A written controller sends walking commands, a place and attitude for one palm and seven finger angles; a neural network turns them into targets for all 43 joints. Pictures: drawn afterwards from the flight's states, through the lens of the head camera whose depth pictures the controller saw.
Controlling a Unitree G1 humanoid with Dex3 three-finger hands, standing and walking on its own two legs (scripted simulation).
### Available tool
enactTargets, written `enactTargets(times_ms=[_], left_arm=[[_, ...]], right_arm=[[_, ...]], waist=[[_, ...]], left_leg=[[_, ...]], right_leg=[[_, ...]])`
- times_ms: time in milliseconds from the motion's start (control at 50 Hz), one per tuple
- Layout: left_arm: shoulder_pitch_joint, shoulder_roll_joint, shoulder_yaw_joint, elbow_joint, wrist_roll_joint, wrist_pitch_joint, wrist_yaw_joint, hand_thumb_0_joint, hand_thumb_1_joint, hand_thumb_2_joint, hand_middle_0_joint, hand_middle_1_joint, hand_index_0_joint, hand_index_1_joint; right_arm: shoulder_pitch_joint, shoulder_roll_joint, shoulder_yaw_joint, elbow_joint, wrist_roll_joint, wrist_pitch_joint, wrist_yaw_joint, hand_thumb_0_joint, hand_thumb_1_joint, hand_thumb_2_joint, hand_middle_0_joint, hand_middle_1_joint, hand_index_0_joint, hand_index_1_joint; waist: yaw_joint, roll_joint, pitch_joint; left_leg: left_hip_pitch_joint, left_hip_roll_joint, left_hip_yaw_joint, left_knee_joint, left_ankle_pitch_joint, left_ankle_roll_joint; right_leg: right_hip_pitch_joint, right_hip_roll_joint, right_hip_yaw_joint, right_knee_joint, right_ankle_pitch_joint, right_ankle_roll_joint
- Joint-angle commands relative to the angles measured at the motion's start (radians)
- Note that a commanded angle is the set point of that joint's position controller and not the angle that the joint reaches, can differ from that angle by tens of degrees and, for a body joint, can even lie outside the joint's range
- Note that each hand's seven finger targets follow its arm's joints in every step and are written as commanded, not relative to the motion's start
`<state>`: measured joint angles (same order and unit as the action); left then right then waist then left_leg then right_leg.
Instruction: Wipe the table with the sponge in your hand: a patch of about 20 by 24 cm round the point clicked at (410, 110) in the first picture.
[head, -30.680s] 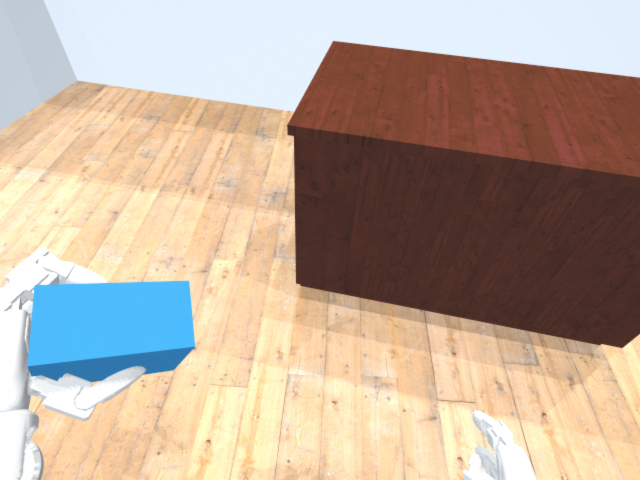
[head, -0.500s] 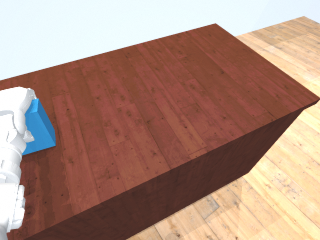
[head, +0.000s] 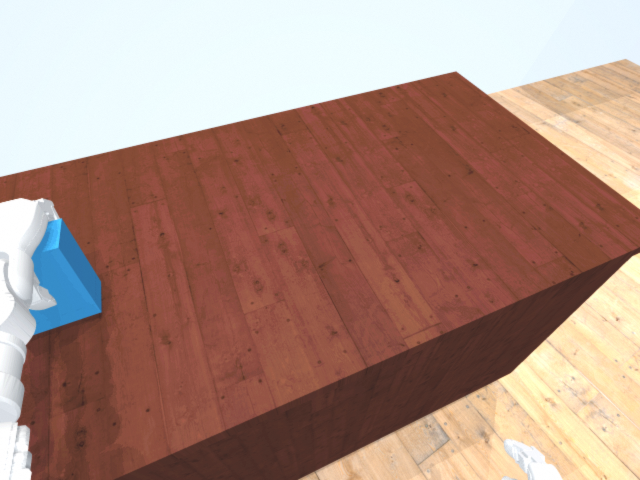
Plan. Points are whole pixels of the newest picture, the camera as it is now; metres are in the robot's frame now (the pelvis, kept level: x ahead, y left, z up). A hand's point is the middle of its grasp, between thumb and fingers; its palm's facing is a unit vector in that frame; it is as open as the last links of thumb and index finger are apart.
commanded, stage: slide back across to the first lane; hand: left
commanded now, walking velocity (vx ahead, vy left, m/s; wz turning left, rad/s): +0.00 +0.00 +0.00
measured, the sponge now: (48, 289) +0.33 +0.40 +0.03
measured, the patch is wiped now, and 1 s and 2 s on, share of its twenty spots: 1.00 1.00 1.00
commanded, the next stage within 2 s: wipe back along the first lane in 0.02 s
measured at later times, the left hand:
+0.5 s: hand (6, 291) +0.30 +0.40 +0.08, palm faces -0.07 -0.01 -1.00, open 10.5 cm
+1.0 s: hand (8, 325) +0.25 +0.38 +0.08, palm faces -0.01 -0.02 -1.00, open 10.5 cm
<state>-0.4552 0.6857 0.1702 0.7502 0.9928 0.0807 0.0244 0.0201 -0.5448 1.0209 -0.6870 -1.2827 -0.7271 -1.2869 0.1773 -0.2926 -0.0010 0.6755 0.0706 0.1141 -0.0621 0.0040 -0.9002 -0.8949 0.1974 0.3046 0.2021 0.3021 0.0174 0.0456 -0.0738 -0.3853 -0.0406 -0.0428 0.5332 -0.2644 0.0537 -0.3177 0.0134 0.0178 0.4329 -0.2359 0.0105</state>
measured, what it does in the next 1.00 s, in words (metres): stands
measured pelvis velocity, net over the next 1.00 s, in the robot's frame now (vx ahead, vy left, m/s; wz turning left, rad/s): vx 0.00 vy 0.00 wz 0.02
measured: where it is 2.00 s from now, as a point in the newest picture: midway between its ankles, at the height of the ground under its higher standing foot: outside the picture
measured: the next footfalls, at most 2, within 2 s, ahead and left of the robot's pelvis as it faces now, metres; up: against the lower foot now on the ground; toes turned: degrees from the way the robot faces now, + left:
none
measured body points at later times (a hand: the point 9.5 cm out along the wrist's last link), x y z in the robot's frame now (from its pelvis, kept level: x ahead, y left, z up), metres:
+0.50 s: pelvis +0.00 +0.00 +0.00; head +0.03 +0.00 +0.45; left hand +0.30 +0.40 +0.13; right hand +0.16 -0.25 -0.11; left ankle +0.00 +0.08 -0.74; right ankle -0.02 -0.14 -0.74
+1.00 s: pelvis +0.00 +0.00 +0.00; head +0.01 -0.02 +0.45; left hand +0.25 +0.37 +0.13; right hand +0.21 -0.23 -0.10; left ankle +0.00 +0.08 -0.74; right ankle -0.02 -0.14 -0.74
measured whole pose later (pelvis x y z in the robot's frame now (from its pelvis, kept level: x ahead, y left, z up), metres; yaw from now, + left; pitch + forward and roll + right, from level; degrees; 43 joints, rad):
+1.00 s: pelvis +0.00 +0.00 +0.00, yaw +1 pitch +3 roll -2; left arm -0.02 0.60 0.13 0.23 0.90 0.22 0.06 0.00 -0.50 1.02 -0.63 -1.33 -0.67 -1.34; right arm 0.12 -0.28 0.01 0.66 0.07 0.09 -0.05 0.01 -0.90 -0.90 0.20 0.30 0.20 0.30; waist 0.07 0.08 -0.06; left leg -0.29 -0.05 -0.06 0.53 -0.28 0.06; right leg -0.22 0.00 0.00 0.44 -0.26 0.01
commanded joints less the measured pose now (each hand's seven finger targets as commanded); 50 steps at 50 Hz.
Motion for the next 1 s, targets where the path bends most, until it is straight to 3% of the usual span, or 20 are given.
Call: enactTargets(times_ms=[0,100,160,200,280,300,360,400,480,500,560,620,680,720,780,800,820,900,940,980], left_arm=[[-0.202,0.393,0.101,-0.168,0.033,0.004,-0.002,0.000,0.100,1.300,-1.200,-1.600,-1.200,-1.600],[-0.191,0.405,0.115,-0.196,0.028,-0.020,-0.016,0.000,0.100,1.300,-1.200,-1.600,-1.200,-1.600],[-0.116,0.322,0.061,-0.220,0.022,-0.025,-0.023,0.000,0.100,1.300,-1.200,-1.600,-1.200,-1.600],[-0.082,0.306,0.070,-0.257,0.004,-0.031,-0.025,0.000,0.100,1.300,-1.200,-1.600,-1.200,-1.600],[0.006,0.270,0.062,-0.276,-0.025,-0.014,-0.017,0.000,0.100,1.300,-1.200,-1.600,-1.200,-1.600],[-0.020,0.290,0.079,-0.302,-0.031,-0.016,-0.015,0.000,0.100,1.300,-1.200,-1.600,-1.200,-1.600],[0.019,0.264,0.059,-0.294,-0.028,0.004,-0.010,0.000,0.100,1.300,-1.200,-1.600,-1.200,-1.600],[0.022,0.249,0.054,-0.363,-0.035,0.005,-0.006,0.000,0.100,1.300,-1.200,-1.600,-1.200,-1.600],[0.088,0.168,0.000,-0.355,-0.050,0.040,-0.006,0.000,0.100,1.300,-1.200,-1.600,-1.200,-1.600],[0.090,0.198,0.032,-0.364,-0.059,0.039,-0.005,0.000,0.100,1.300,-1.200,-1.600,-1.200,-1.600],[0.133,0.193,0.027,-0.318,-0.054,0.062,-0.008,0.000,0.100,1.300,-1.200,-1.600,-1.200,-1.600],[0.182,0.163,0.009,-0.379,-0.060,0.062,-0.007,0.000,0.100,1.300,-1.200,-1.600,-1.200,-1.600],[0.260,0.112,-0.012,-0.435,-0.072,0.070,-0.006,0.000,0.100,1.300,-1.200,-1.600,-1.200,-1.600],[0.336,0.133,0.026,-0.467,-0.092,0.079,0.001,0.000,0.100,1.300,-1.200,-1.600,-1.200,-1.600],[0.334,0.097,-0.005,-0.509,-0.093,0.104,0.003,0.000,0.100,1.300,-1.200,-1.600,-1.200,-1.600],[0.318,0.120,0.014,-0.537,-0.095,0.107,0.007,0.000,0.100,1.300,-1.200,-1.600,-1.200,-1.600],[0.329,0.096,-0.011,-0.542,-0.094,0.121,0.007,0.000,0.100,1.300,-1.200,-1.600,-1.200,-1.600],[0.366,0.126,0.026,-0.565,-0.102,0.140,0.003,0.000,0.100,1.300,-1.200,-1.600,-1.200,-1.600],[0.385,0.083,-0.015,-0.595,-0.096,0.148,-0.001,0.000,0.100,1.300,-1.200,-1.600,-1.200,-1.600],[0.456,0.063,-0.017,-0.613,-0.102,0.150,-0.002,0.000,0.100,1.300,-1.200,-1.600,-1.200,-1.600]], right_arm=[[-0.047,-0.165,-0.051,-0.119,-0.007,-0.032,-0.009,0.000,-0.900,-0.900,0.200,0.300,0.200,0.300],[-0.047,-0.168,-0.053,-0.112,-0.010,-0.028,-0.012,0.000,-0.900,-0.900,0.200,0.300,0.200,0.300],[-0.040,-0.159,-0.058,-0.116,-0.013,-0.028,-0.005,0.000,-0.900,-0.900,0.200,0.300,0.200,0.300],[-0.054,-0.159,-0.059,-0.120,-0.012,-0.032,-0.005,0.000,-0.900,-0.900,0.200,0.300,0.200,0.300],[-0.061,-0.157,-0.060,-0.126,-0.012,-0.028,-0.002,0.000,-0.900,-0.900,0.200,0.300,0.200,0.300],[-0.074,-0.160,-0.056,-0.124,-0.009,-0.031,-0.005,0.000,-0.900,-0.900,0.200,0.300,0.200,0.300],[-0.074,-0.159,-0.055,-0.122,-0.012,-0.031,-0.003,0.000,-0.900,-0.900,0.200,0.300,0.200,0.300],[-0.099,-0.153,-0.051,-0.133,-0.009,-0.039,-0.002,0.000,-0.900,-0.900,0.200,0.300,0.200,0.300],[-0.103,-0.148,-0.050,-0.138,-0.008,-0.042,0.001,0.000,-0.900,-0.900,0.200,0.300,0.200,0.300],[-0.112,-0.150,-0.047,-0.139,-0.005,-0.047,-0.002,0.000,-0.900,-0.900,0.200,0.300,0.200,0.300],[-0.106,-0.151,-0.044,-0.136,-0.006,-0.045,-0.003,0.000,-0.900,-0.900,0.200,0.300,0.200,0.300],[-0.115,-0.146,-0.044,-0.150,-0.008,-0.055,0.000,0.000,-0.900,-0.900,0.200,0.300,0.200,0.300],[-0.138,-0.139,-0.042,-0.158,-0.007,-0.057,0.010,0.000,-0.900,-0.900,0.200,0.300,0.200,0.300],[-0.141,-0.139,-0.043,-0.168,-0.009,-0.062,0.013,0.000,-0.900,-0.900,0.200,0.300,0.200,0.300],[-0.164,-0.134,-0.039,-0.169,-0.006,-0.063,0.013,0.000,-0.900,-0.900,0.200,0.300,0.200,0.300],[-0.177,-0.136,-0.035,-0.168,-0.004,-0.066,0.012,0.000,-0.900,-0.900,0.200,0.300,0.200,0.300],[-0.166,-0.132,-0.035,-0.176,-0.008,-0.066,0.010,0.000,-0.900,-0.900,0.200,0.300,0.200,0.300],[-0.193,-0.135,-0.028,-0.167,-0.005,-0.070,0.007,0.000,-0.900,-0.900,0.200,0.300,0.200,0.300],[-0.193,-0.124,-0.025,-0.176,-0.007,-0.072,0.009,0.000,-0.900,-0.900,0.200,0.300,0.200,0.300],[-0.198,-0.121,-0.025,-0.182,-0.010,-0.076,0.012,0.000,-0.900,-0.900,0.200,0.300,0.200,0.300]], waist=[[0.031,0.052,-0.249],[0.024,0.059,-0.246],[0.020,0.070,-0.262],[0.023,0.057,-0.264],[0.026,0.015,-0.241],[0.027,0.033,-0.237],[0.028,0.020,-0.218],[0.034,0.049,-0.226],[0.027,0.003,-0.180],[0.032,0.002,-0.170],[0.037,-0.025,-0.148],[0.045,0.019,-0.179],[0.045,-0.010,-0.162],[0.061,0.000,-0.161],[0.052,-0.019,-0.127],[0.053,0.006,-0.117],[0.056,0.014,-0.126],[0.061,-0.025,-0.108],[0.058,0.006,-0.117],[0.067,-0.013,-0.114]], left_leg=[[0.175,0.032,-0.035,-0.045,0.431,-0.002],[0.191,0.032,-0.040,-0.032,0.467,-0.003],[0.217,0.037,-0.049,-0.021,0.507,-0.009],[0.228,0.041,-0.051,-0.021,0.519,-0.005],[0.197,0.035,-0.049,-0.027,0.438,-0.005],[0.201,0.039,-0.055,-0.036,0.440,-0.005],[0.186,0.034,-0.054,-0.038,0.398,-0.006],[0.202,0.039,-0.066,-0.049,0.404,-0.008],[0.178,0.037,-0.062,-0.057,0.331,-0.006],[0.172,0.039,-0.064,-0.066,0.316,-0.003],[0.147,0.033,-0.062,-0.072,0.264,-0.004],[0.173,0.031,-0.065,-0.066,0.303,-0.004],[0.168,0.036,-0.065,-0.061,0.321,-0.009],[0.167,0.034,-0.067,-0.063,0.314,-0.005],[0.157,0.037,-0.069,-0.071,0.291,-0.009],[0.160,0.039,-0.072,-0.081,0.278,-0.010],[0.163,0.034,-0.070,-0.079,0.279,-0.007],[0.158,0.032,-0.064,-0.083,0.270,-0.007],[0.170,0.030,-0.064,-0.080,0.288,-0.008],[0.171,0.031,-0.063,-0.077,0.300,-0.009]], right_leg=[[0.097,0.015,-0.029,-0.015,0.288,-0.094],[0.083,0.015,-0.032,-0.016,0.303,-0.094],[0.071,0.016,-0.045,-0.014,0.298,-0.089],[0.071,0.017,-0.037,-0.015,0.303,-0.091],[0.081,0.017,-0.044,-0.017,0.277,-0.086],[0.076,0.017,-0.038,-0.017,0.263,-0.090],[0.078,0.018,-0.046,-0.021,0.241,-0.089],[0.081,0.018,-0.041,-0.019,0.221,-0.094],[0.071,0.019,-0.047,-0.030,0.186,-0.087],[0.077,0.019,-0.041,-0.030,0.177,-0.090],[0.080,0.019,-0.050,-0.035,0.144,-0.089],[0.100,0.020,-0.050,-0.027,0.169,-0.094],[0.103,0.016,-0.043,-0.022,0.199,-0.087],[0.122,0.018,-0.047,-0.019,0.196,-0.089],[0.106,0.016,-0.043,-0.023,0.178,-0.084],[0.103,0.018,-0.036,-0.023,0.159,-0.089],[0.113,0.019,-0.052,-0.025,0.157,-0.089],[0.138,0.015,-0.027,-0.026,0.183,-0.088],[0.139,0.013,-0.039,-0.025,0.190,-0.086],[0.152,0.014,-0.040,-0.022,0.205,-0.084]])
